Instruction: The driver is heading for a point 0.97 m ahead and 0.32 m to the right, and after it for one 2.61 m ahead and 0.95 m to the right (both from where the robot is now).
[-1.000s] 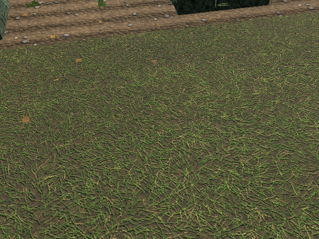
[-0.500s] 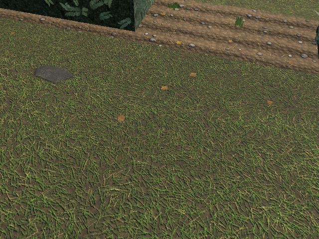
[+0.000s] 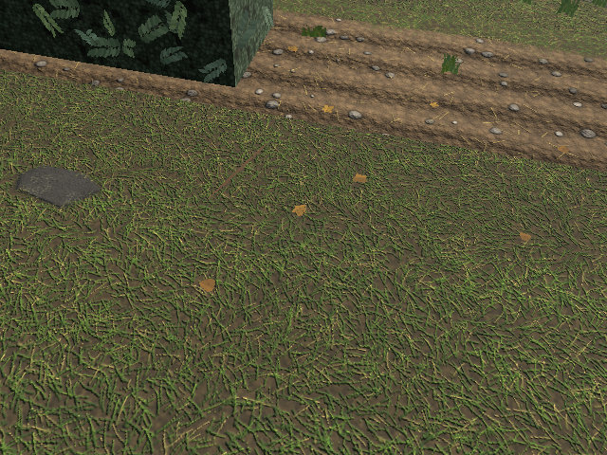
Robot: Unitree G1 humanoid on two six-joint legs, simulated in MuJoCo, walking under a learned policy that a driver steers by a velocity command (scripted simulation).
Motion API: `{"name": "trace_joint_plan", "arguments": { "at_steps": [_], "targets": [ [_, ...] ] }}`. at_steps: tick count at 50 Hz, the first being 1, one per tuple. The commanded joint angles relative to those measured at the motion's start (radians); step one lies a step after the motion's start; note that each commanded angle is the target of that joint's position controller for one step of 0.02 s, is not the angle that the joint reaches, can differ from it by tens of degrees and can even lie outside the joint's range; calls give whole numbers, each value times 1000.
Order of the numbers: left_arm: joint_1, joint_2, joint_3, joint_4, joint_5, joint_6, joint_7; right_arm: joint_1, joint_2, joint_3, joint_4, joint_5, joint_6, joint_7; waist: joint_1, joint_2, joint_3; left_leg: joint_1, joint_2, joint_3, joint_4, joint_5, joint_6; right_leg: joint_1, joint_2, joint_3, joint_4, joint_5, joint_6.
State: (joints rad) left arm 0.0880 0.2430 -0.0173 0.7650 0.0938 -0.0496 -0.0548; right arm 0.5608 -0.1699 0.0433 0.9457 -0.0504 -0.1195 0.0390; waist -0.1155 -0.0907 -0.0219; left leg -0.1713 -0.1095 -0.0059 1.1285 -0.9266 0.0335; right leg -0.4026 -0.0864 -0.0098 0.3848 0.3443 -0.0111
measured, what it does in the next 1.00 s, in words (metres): goes down, turning right: right foot 0.16 m lower, then left foot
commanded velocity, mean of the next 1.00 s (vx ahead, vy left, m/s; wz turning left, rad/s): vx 0.50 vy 0.00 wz -0.22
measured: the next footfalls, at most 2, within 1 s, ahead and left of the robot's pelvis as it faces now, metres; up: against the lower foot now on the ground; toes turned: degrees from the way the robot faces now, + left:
right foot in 0.02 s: +0.15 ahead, -0.11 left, -0.16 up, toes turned -4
left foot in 0.42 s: +0.45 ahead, +0.12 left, -0.16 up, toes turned +1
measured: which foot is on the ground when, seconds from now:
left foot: down 0.00-0.04, up 0.06-0.40, down 0.42-0.98, up 1.00-1.00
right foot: up 0.00-0.00, down 0.02-0.44, up 0.46-0.96, down 0.98-1.00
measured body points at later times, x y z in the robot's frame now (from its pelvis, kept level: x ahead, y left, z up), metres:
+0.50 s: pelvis +0.31 +0.03 -0.06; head +0.32 +0.04 +0.39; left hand +0.30 +0.27 -0.21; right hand +0.53 -0.19 -0.13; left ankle +0.41 +0.12 -0.78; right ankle +0.14 -0.11 -0.73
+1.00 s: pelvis +0.56 -0.02 -0.07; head +0.56 -0.02 +0.38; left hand +0.77 +0.16 -0.18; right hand +0.45 -0.22 -0.22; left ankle +0.42 +0.12 -0.77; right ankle +0.55 -0.12 -0.77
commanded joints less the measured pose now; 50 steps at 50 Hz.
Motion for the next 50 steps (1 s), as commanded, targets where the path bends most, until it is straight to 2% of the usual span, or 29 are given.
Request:
{"name": "trace_joint_plan", "arguments": {
  "at_steps": [1,2,3,4,5,6,7,8,9,10,12,13,15,19,21,22,23,24,25,26,28,29,33,36,37,40,45,48,50],
  "targets": [
    [388,187,93,79,-14,-26,24,30,-206,-41,19,-48,35,49,217,20,34,-273,150,-238,183,740,85,549,-27,-60,-54,100,-97],
    [630,223,105,132,-8,-23,7,229,-30,-12,61,-50,31,78,215,-221,-315,-568,-26,-110,661,268,-20,1112,-198,120,315,560,-358],
    [657,232,109,157,7,-15,-8,96,-88,-21,-25,-26,36,88,275,-124,-342,-816,-48,-93,876,128,-53,1209,-279,326,296,502,-417],
    [637,241,114,155,14,-6,-6,-107,-118,-36,-109,-3,26,84,308,-31,-190,-1033,-33,-83,924,196,-46,1120,-284,386,180,174,-377],
    [455,217,107,123,-12,-10,-1,-184,-128,-34,-173,5,15,67,240,27,-49,-1162,87,-92,776,395,-29,869,-333,483,27,-461,-360],
    [355,118,69,111,-18,-20,-5,-225,-143,-39,-164,-10,9,34,199,106,43,-1054,158,-110,668,513,7,586,-321,441,-60,-601,-354],
    [254,-34,11,84,-7,-41,5,-245,-86,-18,-158,-39,10,7,117,138,94,-893,258,-181,341,728,46,327,-302,398,-164,-551,-332],
    [183,-59,-4,65,-8,-52,13,-260,-66,-14,-143,-50,22,7,74,123,148,-738,313,-167,90,841,48,127,-251,328,-250,-495,-338],
    [210,-26,5,81,-45,-66,18,-277,-51,-14,-142,-56,38,15,91,79,103,-600,283,-84,-67,903,40,78,-177,235,-260,-491,-337],
    [210,6,12,96,-55,-79,23,-299,-34,-7,-148,-45,48,24,90,72,81,-495,271,-50,-179,944,30,23,-146,178,-251,-449,-310],
    [221,123,48,109,-53,-92,2,-359,-39,2,-178,-14,59,35,98,74,74,-328,216,0,-361,916,-1,-32,-130,128,-244,-274,-286],
    [241,156,62,116,-49,-93,-13,-381,-59,0,-187,-19,62,39,108,68,74,-332,202,-13,-420,932,2,32,-146,135,-224,-219,-287],
    [276,147,68,134,-34,-85,-28,-444,-104,-14,-205,-27,61,28,122,73,81,-393,186,-29,-501,991,19,179,-168,133,-178,-171,-278],
    [354,117,74,173,-28,-62,-15,-581,-152,-45,-235,-9,45,14,160,55,83,-350,150,6,-575,968,57,352,-163,112,-112,-182,-223],
    [324,128,84,164,-29,-60,-16,-509,-210,-80,-226,10,22,6,98,50,11,-15,110,51,-545,973,111,230,-84,55,26,19,-158],
    [313,98,80,141,-30,-69,-18,-322,-282,-105,-174,15,9,0,38,142,-136,333,197,-38,-500,1093,205,50,20,-13,279,-81,-84],
    [481,-40,33,148,-6,-78,-34,-60,-293,-101,-118,23,18,-3,0,349,-427,775,513,-499,-669,1008,436,-213,151,-25,596,-687,-13],
    [324,31,58,151,-34,-68,-50,78,-235,-101,-54,-5,24,-15,-91,226,-266,674,501,-649,-845,584,330,-393,135,69,753,-908,-52],
    [225,47,72,137,-53,-65,-35,-26,-239,-108,-51,-1,11,-27,-52,209,-33,430,466,-526,-903,423,236,-446,77,97,814,-813,-87],
    [224,60,77,150,-50,-68,-7,-154,-185,-99,-75,13,6,-37,7,203,29,264,443,-426,-930,496,213,-393,29,90,814,-741,-100],
    [252,-19,55,164,-10,-69,11,-264,-66,-62,-85,6,10,-47,95,155,4,95,424,-271,-974,713,207,-231,-38,118,754,-635,-112],
    [245,-54,48,161,-6,-62,9,-290,-46,-58,-93,0,8,-51,116,143,0,59,409,-214,-1000,768,197,-192,-46,116,725,-625,-102],
    [153,-19,59,141,-44,-58,-29,-241,-66,-74,-46,-37,-5,-44,105,110,48,57,376,10,-1045,964,187,-263,-43,98,554,-424,-48],
    [87,-48,49,109,-37,-48,-47,-174,-79,-77,-7,-57,1,-18,100,124,44,-12,347,134,-1014,1075,190,-195,-31,53,490,-272,-29],
    [170,-59,41,135,-27,-46,-63,-162,-92,-80,3,-78,8,-15,117,136,43,-63,354,146,-975,1083,195,-131,-24,61,624,-190,-30],
    [108,4,58,89,-20,-50,-61,-153,-86,-66,15,-67,-3,-15,116,121,87,22,382,142,-926,1082,201,-227,-22,76,624,-230,-52],
    [27,10,73,25,-24,-48,-31,-50,-124,-71,38,-61,-9,-42,83,154,107,278,428,170,-796,1312,165,-284,7,11,569,-501,-57],
    [150,46,103,19,-33,-59,-12,-139,-233,-107,4,-55,-11,-51,160,178,73,95,396,273,-593,1589,127,87,108,-97,545,-618,-63],
    [446,122,149,113,-24,-97,23,-202,-278,-131,4,-57,-8,-15,301,74,27,-168,314,289,-136,1432,88,460,207,-136,336,-437,-135]
  ]
}}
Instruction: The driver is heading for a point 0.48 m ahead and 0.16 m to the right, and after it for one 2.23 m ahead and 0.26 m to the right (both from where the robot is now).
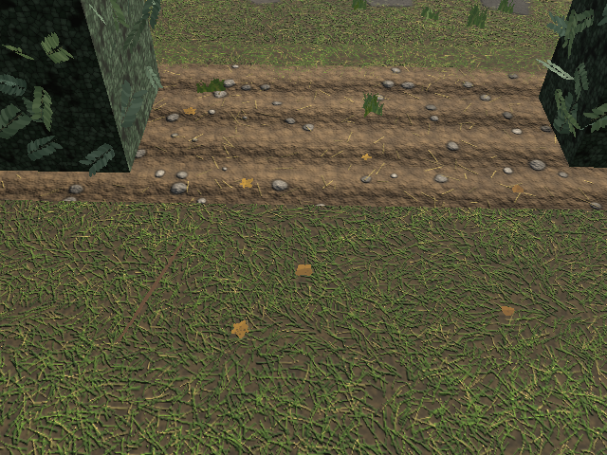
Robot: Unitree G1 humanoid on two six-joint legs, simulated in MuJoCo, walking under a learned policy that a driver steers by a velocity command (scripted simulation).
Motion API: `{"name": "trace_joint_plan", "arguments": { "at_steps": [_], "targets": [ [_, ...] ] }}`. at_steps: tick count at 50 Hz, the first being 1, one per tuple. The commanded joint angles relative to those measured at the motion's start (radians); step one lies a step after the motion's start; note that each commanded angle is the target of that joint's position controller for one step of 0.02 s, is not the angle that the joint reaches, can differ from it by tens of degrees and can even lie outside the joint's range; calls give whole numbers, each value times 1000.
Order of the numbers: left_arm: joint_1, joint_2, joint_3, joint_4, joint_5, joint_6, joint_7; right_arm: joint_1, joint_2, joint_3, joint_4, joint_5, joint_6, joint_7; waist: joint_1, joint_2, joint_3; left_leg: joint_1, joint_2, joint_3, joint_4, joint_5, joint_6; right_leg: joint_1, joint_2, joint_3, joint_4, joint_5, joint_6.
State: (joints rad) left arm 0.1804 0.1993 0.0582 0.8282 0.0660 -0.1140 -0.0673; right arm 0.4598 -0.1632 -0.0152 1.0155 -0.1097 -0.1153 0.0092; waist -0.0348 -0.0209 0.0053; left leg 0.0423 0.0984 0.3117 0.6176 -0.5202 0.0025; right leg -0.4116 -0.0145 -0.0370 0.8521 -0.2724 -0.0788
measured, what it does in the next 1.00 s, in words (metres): goes down, turning right: left foot 0.17 m lower, then right foot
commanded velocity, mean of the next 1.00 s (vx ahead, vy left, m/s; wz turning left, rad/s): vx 0.50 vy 0.00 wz -0.49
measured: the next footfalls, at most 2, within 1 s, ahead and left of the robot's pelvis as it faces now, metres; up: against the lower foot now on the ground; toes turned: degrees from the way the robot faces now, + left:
left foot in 0.34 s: +0.34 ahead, +0.10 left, -0.17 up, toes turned -9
right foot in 0.78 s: +0.54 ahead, -0.26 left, -0.17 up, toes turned -31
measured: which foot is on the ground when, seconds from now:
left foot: up 0.00-0.32, down 0.34-0.80, up 0.82-1.00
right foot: down 0.00-0.36, up 0.38-0.76, down 0.78-1.00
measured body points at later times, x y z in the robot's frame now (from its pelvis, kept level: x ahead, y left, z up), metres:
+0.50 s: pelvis +0.30 +0.00 -0.15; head +0.30 -0.01 +0.30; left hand +0.40 +0.22 -0.29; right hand +0.22 -0.23 -0.30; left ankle +0.30 +0.10 -0.88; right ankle +0.24 -0.12 -0.71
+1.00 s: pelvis +0.54 -0.17 -0.13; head +0.55 -0.18 +0.31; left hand +0.66 +0.05 -0.27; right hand +0.51 -0.44 -0.27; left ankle +0.68 -0.06 -0.80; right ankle +0.51 -0.24 -0.88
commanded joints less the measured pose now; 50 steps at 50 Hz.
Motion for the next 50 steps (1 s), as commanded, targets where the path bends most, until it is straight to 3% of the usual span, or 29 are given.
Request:
{"name": "trace_joint_plan", "arguments": {
  "at_steps": [1,2,3,5,7,9,10,12,16,17,18,19,20,21,22,23,24,26,30,35,38,39,40,41,42,43,44,46,50],
  "targets": [
    [470,218,78,94,25,-43,66,-49,-131,-44,-95,-17,-5,44,191,-247,-131,-685,-76,-56,845,73,12,772,-43,245,-218,485,-304],
    [641,224,68,149,29,-52,64,-198,-56,-12,-195,34,-24,97,269,-140,-195,-960,-167,-291,983,-188,10,923,-198,593,-340,588,-410],
    [592,144,44,161,19,-76,62,-474,-76,-23,-334,73,-34,96,296,-33,21,-1156,-139,-452,824,-105,26,752,-258,726,-411,214,-328],
    [334,45,2,125,-26,-68,24,-416,-130,-42,-322,38,-8,43,130,14,94,-1062,-56,-485,753,30,-2,392,-234,624,-291,37,-305],
    [172,32,-28,70,-6,-32,5,-298,-67,-21,-288,1,27,27,5,13,107,-826,-41,-427,599,114,25,-37,-172,511,-312,-39,-290],
    [130,-23,-60,16,8,-40,47,-173,-31,14,-247,-31,19,37,-11,24,66,-525,-19,-392,340,810,31,-333,35,247,-200,-130,-170],
    [92,29,-50,-4,15,-42,60,-141,-22,26,-239,6,17,41,-10,54,28,-245,-29,-329,155,1074,7,-519,113,136,-142,-244,-105],
    [190,122,-37,28,18,-49,43,-215,-48,26,-273,55,34,49,5,45,69,-37,-55,-243,142,1022,-67,-665,92,180,-109,-415,-107],
    [365,164,-39,83,-40,-23,-12,-139,-170,-2,-230,4,57,45,-20,63,164,-23,-39,-267,-330,817,-29,-220,57,444,176,-457,-161],
    [366,167,-40,84,-24,-14,-33,-17,-235,-34,-198,13,51,34,-76,67,106,62,16,-270,-334,816,46,-132,65,434,378,-183,-111],
    [538,7,-67,122,0,-10,-56,131,-256,-46,-173,10,37,37,-45,175,-190,471,182,-384,71,1309,272,-324,148,305,752,-171,-18],
    [641,-61,-88,119,-3,2,-53,185,-294,-59,-178,7,34,55,-34,277,-412,701,371,-622,156,1476,491,-581,194,205,1179,-536,37],
    [439,14,-71,22,-16,13,-48,204,-307,-65,-150,-12,48,48,-94,171,-257,593,386,-766,21,1207,444,-809,166,180,1291,-453,68],
    [284,72,-48,-36,-24,19,-25,64,-303,-67,-166,3,54,46,-80,153,-89,351,447,-864,-140,604,416,-964,80,193,1271,-293,83],
    [182,98,-43,-39,-18,17,6,-17,-148,-16,-168,16,40,54,-48,19,6,99,411,-793,-249,343,381,-902,-2,203,1151,-125,51],
    [145,31,-69,-34,11,14,21,-131,18,46,-197,14,17,35,30,-51,55,-122,358,-657,-346,414,318,-722,-111,268,731,135,12],
    [143,2,-76,-23,30,29,13,-174,36,53,-203,19,9,23,77,22,120,-317,316,-561,-410,485,310,-544,-170,225,563,174,0],
    [94,-18,-75,-18,15,49,-19,-141,-29,36,-150,70,-25,-14,57,99,115,-376,212,-364,-495,472,273,-342,-156,126,189,236,10],
    [-29,0,-79,-73,-13,56,-44,-31,-191,-11,-69,42,-39,-9,24,45,82,-194,229,-228,-455,814,242,-216,-95,62,-94,267,-1],
    [-148,84,-40,-104,-8,54,-22,-13,-198,-36,-52,36,-19,-11,4,83,91,70,221,-103,-388,937,195,-227,-30,28,-187,209,-15],
    [-84,150,2,-90,-27,33,-2,-16,-250,-58,-56,36,2,-11,70,116,28,-3,187,-16,-174,1270,151,89,82,-68,-231,206,-49],
    [66,213,38,-46,-28,15,19,-23,-245,-58,-63,23,0,2,119,90,-50,-186,137,5,34,1214,103,375,106,-42,-188,299,-95],
    [317,259,57,30,-32,15,38,80,-131,-14,-62,-14,-4,39,159,-73,-272,-579,50,-34,353,754,12,911,-79,274,-186,399,-274],
    [517,264,48,90,-13,31,44,17,-149,-18,-77,23,-1,92,224,-57,-381,-722,-92,-179,597,-29,-7,1027,-284,692,-461,271,-359],
    [486,274,66,117,4,7,52,-211,-140,-19,-140,73,1,104,268,-4,-107,-912,-57,-341,647,5,47,866,-272,653,-549,97,-254],
    [355,246,64,110,-17,-8,50,-286,-155,-23,-152,66,-6,85,220,-29,45,-916,8,-363,652,87,60,632,-246,532,-570,46,-218],
    [270,160,36,100,-37,-10,47,-214,-187,-35,-138,42,-4,63,141,-50,-7,-788,39,-373,609,124,80,498,-223,453,-588,88,-218],
    [144,30,-11,77,-32,-4,34,-149,-90,-16,-108,23,7,49,32,-45,31,-603,79,-379,557,203,103,194,-215,331,-654,168,-199],
    [157,64,-14,77,13,-14,42,-246,-81,-19,-133,41,16,60,39,21,44,-658,60,-372,327,436,62,140,-200,180,-730,266,-182]
  ]
}}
